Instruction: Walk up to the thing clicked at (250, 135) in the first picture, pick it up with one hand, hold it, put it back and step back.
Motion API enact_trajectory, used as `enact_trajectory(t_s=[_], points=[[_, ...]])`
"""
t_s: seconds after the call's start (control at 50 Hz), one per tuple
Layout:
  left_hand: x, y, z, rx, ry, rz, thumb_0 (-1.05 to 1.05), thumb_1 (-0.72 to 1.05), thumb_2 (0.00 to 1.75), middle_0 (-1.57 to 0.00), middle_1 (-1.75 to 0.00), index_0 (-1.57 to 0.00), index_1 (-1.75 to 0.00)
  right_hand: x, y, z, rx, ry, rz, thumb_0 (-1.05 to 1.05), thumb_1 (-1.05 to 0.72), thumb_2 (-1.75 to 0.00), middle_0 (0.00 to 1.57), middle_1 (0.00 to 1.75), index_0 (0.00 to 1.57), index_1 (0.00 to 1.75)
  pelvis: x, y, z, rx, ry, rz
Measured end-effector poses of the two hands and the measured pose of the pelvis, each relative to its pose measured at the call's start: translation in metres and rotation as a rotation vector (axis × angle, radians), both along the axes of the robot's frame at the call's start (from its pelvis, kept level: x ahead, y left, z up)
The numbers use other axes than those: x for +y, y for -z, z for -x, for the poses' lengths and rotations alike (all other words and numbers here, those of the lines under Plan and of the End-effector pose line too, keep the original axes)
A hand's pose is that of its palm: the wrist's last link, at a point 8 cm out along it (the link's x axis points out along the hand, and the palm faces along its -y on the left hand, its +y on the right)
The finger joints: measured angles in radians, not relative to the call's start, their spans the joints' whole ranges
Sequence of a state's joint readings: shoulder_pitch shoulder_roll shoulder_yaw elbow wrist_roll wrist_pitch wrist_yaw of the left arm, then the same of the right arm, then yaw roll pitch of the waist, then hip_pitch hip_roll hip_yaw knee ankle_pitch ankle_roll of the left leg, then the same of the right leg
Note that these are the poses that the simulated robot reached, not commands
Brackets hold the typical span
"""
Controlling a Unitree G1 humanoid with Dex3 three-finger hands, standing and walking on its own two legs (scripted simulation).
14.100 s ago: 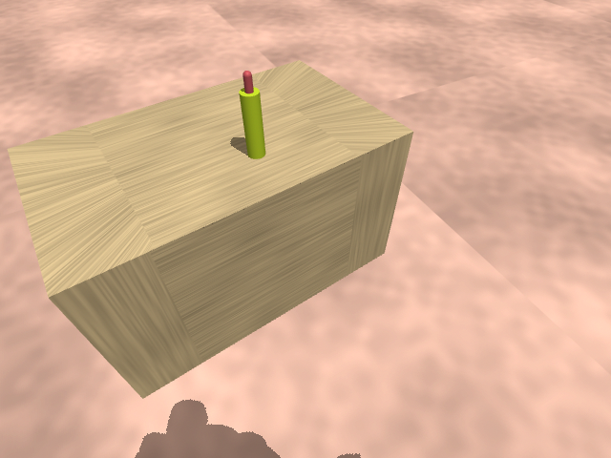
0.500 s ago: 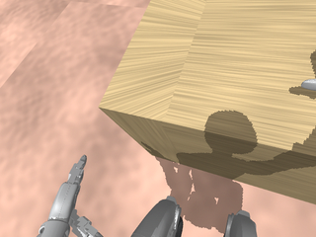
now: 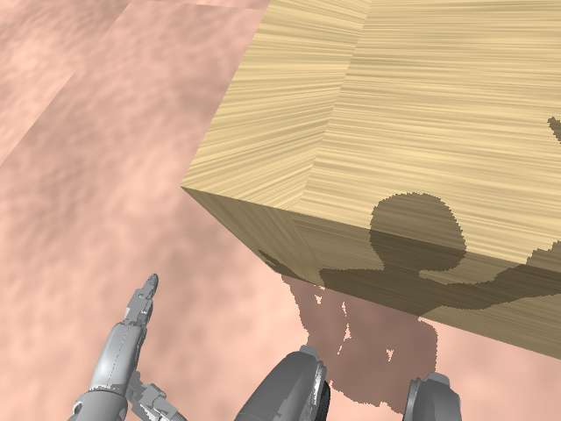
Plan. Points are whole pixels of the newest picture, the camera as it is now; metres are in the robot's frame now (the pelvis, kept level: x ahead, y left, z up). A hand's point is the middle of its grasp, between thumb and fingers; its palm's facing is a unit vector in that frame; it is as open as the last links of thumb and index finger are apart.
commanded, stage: settle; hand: right
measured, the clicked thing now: out of the picture +0.56 -0.26 +0.08
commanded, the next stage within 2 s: lift in 0.72 s
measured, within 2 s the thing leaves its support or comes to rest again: leaves its support in 0.12 s
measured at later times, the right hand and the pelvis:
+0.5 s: hand out of the picture +0.55 -0.26 +0.07, palm faces +0.30 +0.95 -0.01, open 7.1 cm; pelvis +0.01 -0.01 +0.03, yaw -1 degrees
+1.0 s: hand out of the picture +0.55 -0.26 +0.10, palm faces +0.31 +0.95 -0.01, open 7.1 cm; pelvis +0.02 +0.00 +0.04, yaw -1 degrees
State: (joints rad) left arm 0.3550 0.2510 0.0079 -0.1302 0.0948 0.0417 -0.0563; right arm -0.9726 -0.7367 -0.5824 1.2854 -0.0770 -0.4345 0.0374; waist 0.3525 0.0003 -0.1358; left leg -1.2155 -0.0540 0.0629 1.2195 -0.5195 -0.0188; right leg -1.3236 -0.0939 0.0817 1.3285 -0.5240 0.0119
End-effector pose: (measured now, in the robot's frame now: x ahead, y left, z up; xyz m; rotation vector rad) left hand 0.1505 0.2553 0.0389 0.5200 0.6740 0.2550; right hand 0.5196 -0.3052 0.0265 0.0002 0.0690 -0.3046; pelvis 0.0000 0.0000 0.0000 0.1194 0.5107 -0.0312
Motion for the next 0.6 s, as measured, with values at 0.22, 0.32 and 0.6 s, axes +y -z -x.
enact_trajectory(t_s=[0.22,0.32,0.6], points=[[-0.005,-0.008,-0.01,-0.025,0.001,0.036,-0.01,-0.55,0.07,-0.07,-0.06,-0.07,-0.06,-0.001,-0.02,0.006,0.021,0.017,-0.015,-0.01,0.04,-1.12,0.86,1.13,0.88,1.14,-0.003,-0.013,-0.008,-0.035,0.011,-0.001],[0.003,-0.012,-0.011,-0.017,-0.015,0.012,-0.01,-0.55,0.07,-0.07,-0.06,-0.06,-0.06,-0.006,-0.034,0.004,0.004,0.024,-0.011,-0.01,0.04,-1.13,0.86,1.13,0.88,1.14,-0.004,-0.018,-0.009,-0.045,0.014,0.002],[-0.009,-0.009,-0.01,-0.022,-0.006,0.088,-0.01,-0.55,0.07,-0.07,-0.06,-0.06,-0.06,-0.003,-0.046,0.01,0.029,0.015,-0.017,-0.01,0.05,-1.13,0.86,1.13,0.88,1.14,-0.007,-0.029,-0.01,-0.066,0.016,0.014]])
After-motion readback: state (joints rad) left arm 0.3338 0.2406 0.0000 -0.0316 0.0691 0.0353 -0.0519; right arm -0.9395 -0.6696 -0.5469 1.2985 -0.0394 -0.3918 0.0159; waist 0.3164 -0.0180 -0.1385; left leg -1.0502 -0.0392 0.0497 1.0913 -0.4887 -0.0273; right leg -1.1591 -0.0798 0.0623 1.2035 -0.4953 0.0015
